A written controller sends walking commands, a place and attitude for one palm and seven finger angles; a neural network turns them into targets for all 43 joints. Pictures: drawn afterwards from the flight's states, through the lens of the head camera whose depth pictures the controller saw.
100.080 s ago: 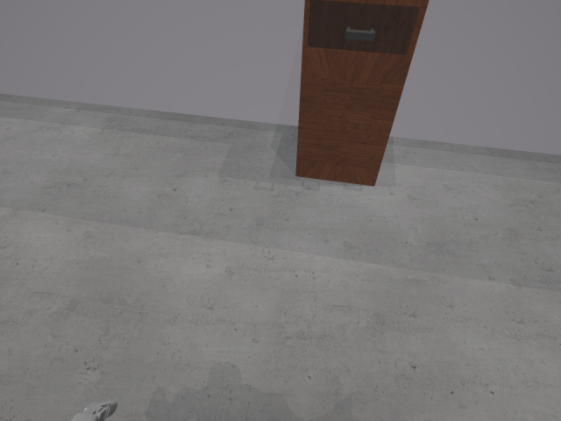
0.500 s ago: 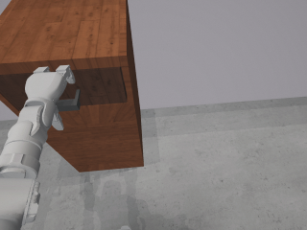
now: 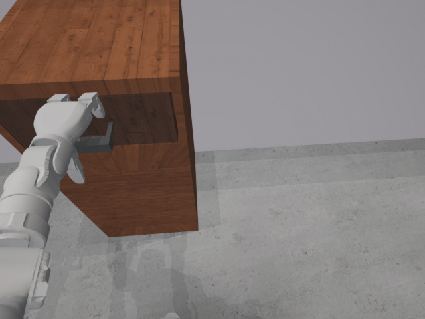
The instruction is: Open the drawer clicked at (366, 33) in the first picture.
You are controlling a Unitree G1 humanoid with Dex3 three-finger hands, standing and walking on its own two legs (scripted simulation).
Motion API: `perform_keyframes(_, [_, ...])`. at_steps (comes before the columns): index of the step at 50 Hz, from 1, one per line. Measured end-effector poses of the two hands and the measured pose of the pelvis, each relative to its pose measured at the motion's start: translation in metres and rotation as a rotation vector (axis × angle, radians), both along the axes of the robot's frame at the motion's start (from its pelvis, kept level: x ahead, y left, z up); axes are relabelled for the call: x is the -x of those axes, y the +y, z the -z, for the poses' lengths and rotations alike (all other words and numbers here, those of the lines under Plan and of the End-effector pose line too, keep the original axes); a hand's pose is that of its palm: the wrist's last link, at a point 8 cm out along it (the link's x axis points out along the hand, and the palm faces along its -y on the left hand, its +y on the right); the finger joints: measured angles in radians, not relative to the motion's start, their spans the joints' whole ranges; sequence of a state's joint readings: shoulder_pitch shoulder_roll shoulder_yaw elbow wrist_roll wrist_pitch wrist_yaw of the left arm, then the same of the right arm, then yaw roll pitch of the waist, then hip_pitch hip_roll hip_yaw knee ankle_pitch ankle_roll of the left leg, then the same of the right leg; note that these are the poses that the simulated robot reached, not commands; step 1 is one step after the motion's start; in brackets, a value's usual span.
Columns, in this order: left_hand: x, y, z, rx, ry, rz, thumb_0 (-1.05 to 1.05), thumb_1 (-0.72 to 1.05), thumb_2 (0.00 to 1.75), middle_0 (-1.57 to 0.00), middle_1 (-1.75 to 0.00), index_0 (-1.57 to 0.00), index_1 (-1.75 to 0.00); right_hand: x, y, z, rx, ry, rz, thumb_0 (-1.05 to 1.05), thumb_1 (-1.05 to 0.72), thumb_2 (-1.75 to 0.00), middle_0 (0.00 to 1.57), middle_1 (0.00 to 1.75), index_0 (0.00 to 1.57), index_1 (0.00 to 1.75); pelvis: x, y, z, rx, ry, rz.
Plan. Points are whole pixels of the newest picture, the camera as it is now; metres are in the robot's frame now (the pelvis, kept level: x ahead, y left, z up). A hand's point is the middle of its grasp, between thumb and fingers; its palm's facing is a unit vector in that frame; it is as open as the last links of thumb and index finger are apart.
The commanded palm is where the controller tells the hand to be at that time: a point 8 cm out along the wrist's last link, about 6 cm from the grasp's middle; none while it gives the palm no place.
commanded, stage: move the hooked fingers above the handle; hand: left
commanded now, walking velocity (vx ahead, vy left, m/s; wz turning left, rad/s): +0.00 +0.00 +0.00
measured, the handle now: (89, 136) +0.49 +0.27 +0.02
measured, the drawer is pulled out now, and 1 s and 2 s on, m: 0.00 0.00 0.00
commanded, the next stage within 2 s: lower the fingers behind the handle in 0.18 s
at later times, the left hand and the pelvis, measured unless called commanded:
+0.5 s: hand (68, 145) +0.43 +0.28 +0.07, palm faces -0.12 -0.02 -0.99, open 13.8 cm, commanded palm +0.42 +0.28 +0.13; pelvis +0.00 +0.00 +0.00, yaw +0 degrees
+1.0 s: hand (78, 149) +0.44 +0.28 +0.04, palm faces -0.13 -0.01 -0.99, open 13.7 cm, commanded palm +0.43 +0.28 +0.09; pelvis -0.01 +0.00 -0.01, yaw -1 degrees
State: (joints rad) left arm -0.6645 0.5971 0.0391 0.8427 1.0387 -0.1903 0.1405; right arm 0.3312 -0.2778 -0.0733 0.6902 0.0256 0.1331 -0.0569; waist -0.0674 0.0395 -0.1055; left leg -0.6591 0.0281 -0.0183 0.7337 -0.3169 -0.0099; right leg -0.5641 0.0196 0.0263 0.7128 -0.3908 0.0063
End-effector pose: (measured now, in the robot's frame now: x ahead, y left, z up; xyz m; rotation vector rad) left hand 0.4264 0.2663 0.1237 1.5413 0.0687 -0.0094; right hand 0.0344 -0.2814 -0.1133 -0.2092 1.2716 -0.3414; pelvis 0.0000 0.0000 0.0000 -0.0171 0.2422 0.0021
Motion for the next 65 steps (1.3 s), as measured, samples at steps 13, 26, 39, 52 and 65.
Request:
perform_keyframes(13, [-0.002, 0.006, -0.01, -0.01, -0.018, -0.058, 0.0, -0.48, 0.3, -0.35, -1.22, -0.36, -1.22, -0.009, 0.019, 0.005, -0.055, -0.036, 0.015, 0.0, -0.91, -0.89, 0.2, 0.3, 0.21, 0.3, -0.002, 0.004, -0.002, 0.0, -0.01, 0.01])
perform_keyframes(26, [0.012, 0.014, 0.004, -0.008, 0.073, -0.042, 0.0, -0.48, 0.3, -0.32, -1.2, -0.32, -1.2, -0.013, 0.015, 0.001, -0.033, -0.04, -0.02, 0.0, -0.91, -0.89, 0.2, 0.3, 0.21, 0.3, 0.001, 0.004, -0.002, 0.0, -0.018, 0.0])
perform_keyframes(39, [0.001, 0.006, 0.018, -0.015, -0.06, -0.055, 0.0, -0.48, 0.3, -0.32, -1.2, -0.32, -1.21, 0.001, 0.011, 0.011, -0.023, 0.002, -0.015, 0.0, -0.91, -0.89, 0.2, 0.3, 0.21, 0.3, 0.008, 0.004, 0.008, 0.007, 0.035, 0.0])
perform_keyframes(52, [0.0, 0.011, 0.027, -0.02, 0.072, -0.087, 0.0, -0.48, 0.3, -0.31, -1.23, -0.33, -1.22, 0.021, 0.015, 0.009, -0.026, 0.024, 0.026, 0.0, -0.91, -0.89, 0.2, 0.3, 0.21, 0.3, 0.007, 0.001, 0.006, 0.003, 0.028, 0.012])
perform_keyframes(65, [0.004, 0.014, 0.036, -0.029, -0.028, -0.048, 0.0, -0.48, 0.3, -0.31, -1.29, -0.32, -1.2, 0.023, 0.009, 0.017, -0.006, 0.062, 0.002, 0.0, -0.91, -0.89, 0.2, 0.3, 0.21, 0.3, 0.011, 0.006, 0.017, 0.012, 0.071, 0.002])
